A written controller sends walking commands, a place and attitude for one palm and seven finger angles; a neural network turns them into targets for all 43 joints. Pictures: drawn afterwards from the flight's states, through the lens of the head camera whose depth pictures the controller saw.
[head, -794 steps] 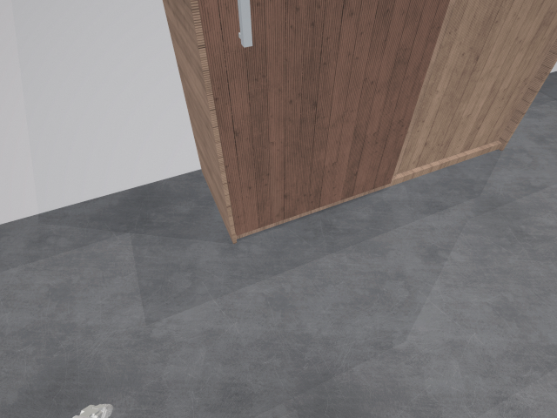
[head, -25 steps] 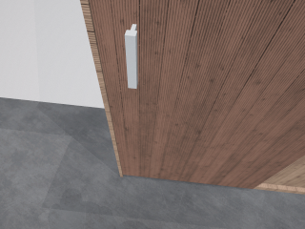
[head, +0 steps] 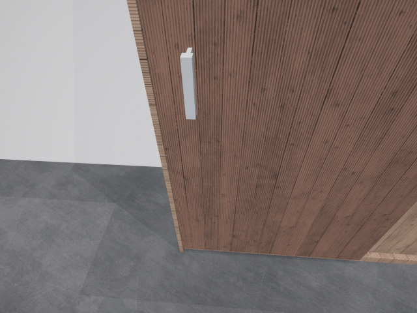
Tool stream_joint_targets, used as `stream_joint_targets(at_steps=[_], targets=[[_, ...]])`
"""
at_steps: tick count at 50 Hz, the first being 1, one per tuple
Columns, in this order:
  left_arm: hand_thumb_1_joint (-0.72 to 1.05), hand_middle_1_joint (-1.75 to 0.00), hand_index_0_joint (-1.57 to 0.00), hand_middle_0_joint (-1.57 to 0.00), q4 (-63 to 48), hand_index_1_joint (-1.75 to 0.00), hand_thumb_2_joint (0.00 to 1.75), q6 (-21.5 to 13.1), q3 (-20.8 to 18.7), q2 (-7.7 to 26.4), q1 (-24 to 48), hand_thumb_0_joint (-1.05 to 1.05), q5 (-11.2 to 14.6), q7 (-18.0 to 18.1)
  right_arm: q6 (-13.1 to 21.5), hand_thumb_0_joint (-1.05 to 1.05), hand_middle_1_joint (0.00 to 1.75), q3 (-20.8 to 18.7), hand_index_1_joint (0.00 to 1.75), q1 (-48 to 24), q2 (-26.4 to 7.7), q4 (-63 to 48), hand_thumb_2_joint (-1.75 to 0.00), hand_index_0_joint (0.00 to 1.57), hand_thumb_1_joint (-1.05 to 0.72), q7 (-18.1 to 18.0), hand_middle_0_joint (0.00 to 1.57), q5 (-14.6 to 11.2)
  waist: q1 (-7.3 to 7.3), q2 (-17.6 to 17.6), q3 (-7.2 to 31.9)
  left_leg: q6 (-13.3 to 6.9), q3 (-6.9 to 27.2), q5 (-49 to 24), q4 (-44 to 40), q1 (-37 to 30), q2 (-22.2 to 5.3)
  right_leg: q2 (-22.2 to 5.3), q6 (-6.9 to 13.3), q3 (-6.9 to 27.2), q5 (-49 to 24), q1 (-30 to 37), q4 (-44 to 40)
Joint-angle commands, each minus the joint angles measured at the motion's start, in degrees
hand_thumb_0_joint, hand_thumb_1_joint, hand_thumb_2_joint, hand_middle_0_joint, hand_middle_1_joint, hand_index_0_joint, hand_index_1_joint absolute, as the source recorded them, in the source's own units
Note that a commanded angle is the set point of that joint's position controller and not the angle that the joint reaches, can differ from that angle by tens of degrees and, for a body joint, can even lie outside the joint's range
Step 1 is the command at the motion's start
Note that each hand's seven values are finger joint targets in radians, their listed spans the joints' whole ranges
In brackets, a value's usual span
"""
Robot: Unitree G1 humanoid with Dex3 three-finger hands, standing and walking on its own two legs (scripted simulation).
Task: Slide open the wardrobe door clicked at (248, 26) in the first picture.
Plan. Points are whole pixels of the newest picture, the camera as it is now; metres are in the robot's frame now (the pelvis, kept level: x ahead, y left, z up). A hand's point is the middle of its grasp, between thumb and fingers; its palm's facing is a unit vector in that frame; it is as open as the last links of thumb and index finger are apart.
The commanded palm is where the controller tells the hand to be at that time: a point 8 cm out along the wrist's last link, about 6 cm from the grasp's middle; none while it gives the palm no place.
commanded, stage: come to a stop and stand still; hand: left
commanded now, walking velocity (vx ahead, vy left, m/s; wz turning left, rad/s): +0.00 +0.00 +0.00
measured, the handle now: (190, 84) +0.55 +0.07 +0.19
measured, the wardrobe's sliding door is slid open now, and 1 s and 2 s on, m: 0.00 0.00 0.00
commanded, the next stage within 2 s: look again from close up in 0.46 s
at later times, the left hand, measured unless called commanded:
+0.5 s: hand out of the picture -0.03 +0.14 -0.18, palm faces +0.04 -0.99 -0.15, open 7.3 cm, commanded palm none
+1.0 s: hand out of the picture -0.03 +0.15 -0.17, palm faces +0.06 -0.98 -0.18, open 7.3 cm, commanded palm none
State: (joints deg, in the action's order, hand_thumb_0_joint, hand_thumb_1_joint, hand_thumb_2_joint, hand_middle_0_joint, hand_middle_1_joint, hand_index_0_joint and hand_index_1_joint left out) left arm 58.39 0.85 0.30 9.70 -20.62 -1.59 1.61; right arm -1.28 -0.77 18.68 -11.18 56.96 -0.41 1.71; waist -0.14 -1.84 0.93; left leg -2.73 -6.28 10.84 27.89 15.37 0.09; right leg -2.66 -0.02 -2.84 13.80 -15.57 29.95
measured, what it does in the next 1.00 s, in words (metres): stands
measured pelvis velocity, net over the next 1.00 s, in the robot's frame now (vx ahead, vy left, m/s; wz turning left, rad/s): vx -0.01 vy -0.02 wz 0.02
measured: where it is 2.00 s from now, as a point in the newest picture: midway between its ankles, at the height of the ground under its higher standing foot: outside the picture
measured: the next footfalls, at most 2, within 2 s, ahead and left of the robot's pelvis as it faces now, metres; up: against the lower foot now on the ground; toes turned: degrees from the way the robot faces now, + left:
none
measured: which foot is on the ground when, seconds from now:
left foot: down 0.00-1.00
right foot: down 0.00-1.00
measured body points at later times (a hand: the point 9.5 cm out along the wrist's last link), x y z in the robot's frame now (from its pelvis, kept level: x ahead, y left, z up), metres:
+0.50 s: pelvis -0.02 -0.01 +0.00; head -0.03 -0.01 +0.45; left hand -0.04 +0.19 -0.16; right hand -0.04 -0.22 -0.16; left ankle +0.05 +0.09 -0.73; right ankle +0.04 -0.13 -0.73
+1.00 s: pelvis -0.01 -0.02 +0.00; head -0.02 -0.02 +0.45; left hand -0.03 +0.20 -0.16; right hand -0.02 -0.23 -0.16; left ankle +0.05 +0.09 -0.74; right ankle +0.04 -0.13 -0.74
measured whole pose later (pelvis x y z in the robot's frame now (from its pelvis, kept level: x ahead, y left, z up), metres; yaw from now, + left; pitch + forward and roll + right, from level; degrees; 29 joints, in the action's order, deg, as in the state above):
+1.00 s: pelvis -0.01 -0.02 +0.00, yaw +1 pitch -1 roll +0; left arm 61.4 -0.3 -0.2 7.6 -20.4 -1.4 1.6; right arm -0.1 -0.5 19.0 -8.6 62.0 -1.0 1.4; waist -0.1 -0.7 -0.2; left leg -1.6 -3.5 8.6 26.5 16.9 0.0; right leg -0.5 0.9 -2.3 10.9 -16.3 27.8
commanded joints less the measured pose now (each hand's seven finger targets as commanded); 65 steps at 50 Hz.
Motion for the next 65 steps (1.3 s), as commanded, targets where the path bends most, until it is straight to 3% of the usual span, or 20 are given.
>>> stream_joint_targets(at_steps=[1, 3, 9, 14, 21, 24, 28, 35, 42, 50, 65], targets=[[0.90, -0.30, -0.20, -0.20, -2.43, -0.30, 0.90, -1.46, -1.29, 5.70, -1.21, 0.00, 0.34, 0.21, 1.57, 0.00, 0.30, -1.15, 0.30, 2.09, -4.70, -2.10, -0.90, 0.20, -0.90, -0.28, 0.20, -0.43, -0.51, 2.98, -6.22, 0.13, 9.56, 16.17, -9.99, 3.24, -5.79, -2.61, 2.42, 6.81, 14.33, -5.02, -9.59], [0.90, -0.30, -0.20, -0.20, -1.72, -0.30, 0.90, -1.47, -1.20, 5.27, -1.71, 0.00, 0.46, 0.24, 1.75, 0.00, 0.30, -0.97, 0.30, 2.79, -4.51, -1.01, -0.90, 0.20, -0.90, -0.34, 0.20, -0.50, -0.40, 1.78, -6.80, 0.26, 9.91, 17.18, -10.79, 4.08, -6.04, -2.43, 2.39, 6.83, 13.94, -4.90, -9.18], [0.90, -0.30, -0.20, -0.20, 0.16, -0.30, 0.90, -1.61, -1.20, 4.31, -3.36, 0.00, 0.50, 0.31, 1.78, 0.00, 0.30, -0.76, 0.30, 4.54, -3.23, 1.46, -0.90, 0.20, -0.90, -0.48, 0.20, -0.59, -0.18, 3.19, -6.92, 0.55, 9.51, 16.94, -10.05, 4.84, -5.57, -2.65, 2.57, 7.57, 15.44, -4.72, -9.99], [0.90, -0.30, -0.20, -0.20, 0.88, -0.30, 0.90, -1.68, -1.32, 3.37, -3.76, 0.00, 0.51, 0.36, 1.77, 0.00, 0.30, -0.76, 0.30, 5.48, -2.24, 2.69, -0.90, 0.20, -0.90, -0.66, 0.20, -0.56, -0.29, 2.13, -7.51, 0.76, 9.41, 16.57, -9.25, 5.25, -5.30, -2.56, 2.66, 7.93, 15.75, -5.46, -10.22], [0.90, -0.30, -0.20, -0.20, 1.20, -0.30, 0.90, -1.92, -1.34, 2.36, -3.91, 0.00, 0.46, 0.37, 2.10, 0.00, 0.30, -0.82, 0.30, 5.27, -1.58, 3.21, -0.90, 0.20, -0.90, -0.86, 0.20, -0.61, -0.08, 1.34, -6.46, 0.76, 10.06, 15.65, -9.46, 5.04, -5.66, -2.17, 2.67, 7.65, 12.45, -4.32, -9.30], [0.90, -0.30, -0.20, -0.20, 0.91, -0.30, 0.90, -1.66, -1.55, 2.50, -3.67, 0.00, 0.29, 0.37, 1.83, 0.00, 0.30, -1.05, 0.30, 4.90, -1.77, 3.01, -0.90, 0.20, -0.90, -0.77, 0.20, -0.53, -0.05, 1.11, -7.98, 0.86, 10.53, 19.27, -10.14, 7.06, -5.58, -2.07, 2.41, 7.54, 15.71, -5.17, -9.81], [0.90, -0.30, -0.20, -0.20, 0.83, -0.30, 0.90, -2.01, -1.56, 2.41, -3.49, 0.00, 0.41, 0.32, 1.98, 0.00, 0.30, -0.96, 0.30, 4.91, -1.08, 3.06, -0.90, 0.20, -0.90, -0.80, 0.20, -0.59, -0.24, 2.89, -7.03, 0.91, 9.41, 14.23, -7.82, 5.07, -4.75, -2.85, 2.77, 8.47, 14.19, -5.25, -10.59], [0.90, -0.30, -0.20, -0.20, 0.42, -0.30, 0.90, -1.76, -1.80, 2.59, -2.98, 0.00, 0.32, 0.24, 1.88, 0.00, 0.30, -1.18, 0.30, 4.27, -1.95, 2.65, -0.90, 0.20, -0.90, -0.81, 0.20, -0.43, -0.20, 1.41, -7.45, 0.81, 11.06, 17.95, -9.89, 5.90, -5.52, -1.97, 2.37, 7.81, 15.15, -5.59, -10.23], [0.90, -0.30, -0.20, -0.20, 0.42, -0.30, 0.90, -2.03, -1.84, 2.93, -3.04, 0.00, 0.32, 0.15, 2.20, 0.00, 0.30, -1.09, 0.30, 3.42, -2.35, 2.55, -0.90, 0.20, -0.90, -0.82, 0.20, -0.57, 0.03, 1.85, -6.33, 0.68, 11.19, 15.84, -10.37, 5.58, -5.56, -2.14, 2.43, 8.05, 11.82, -3.13, -10.13], [0.90, -0.30, -0.20, -0.20, 0.62, -0.30, 0.90, -2.01, -1.88, 3.51, -2.61, 0.00, 0.37, 0.13, 2.08, 0.00, 0.30, -1.06, 0.30, 3.61, -2.65, 2.89, -0.90, 0.20, -0.90, -0.75, 0.20, -0.52, -0.18, 1.97, -7.13, 0.84, 11.19, 16.05, -10.68, 4.73, -5.48, -2.22, 2.36, 8.11, 13.78, -4.36, -11.19], [0.90, -0.30, -0.20, -0.20, 1.16, -0.30, 0.90, -2.78, -1.29, 4.01, -1.31, 0.00, 0.75, 0.34, 2.91, 0.00, 0.30, -0.33, 0.30, 2.51, -2.68, 3.94, -0.90, 0.20, -0.90, -0.95, 0.20, -0.94, -0.09, 2.46, -5.04, 1.31, 9.24, 5.39, -9.81, 0.13, -5.65, -2.82, 2.67, 8.12, 2.77, 0.06, -10.84]])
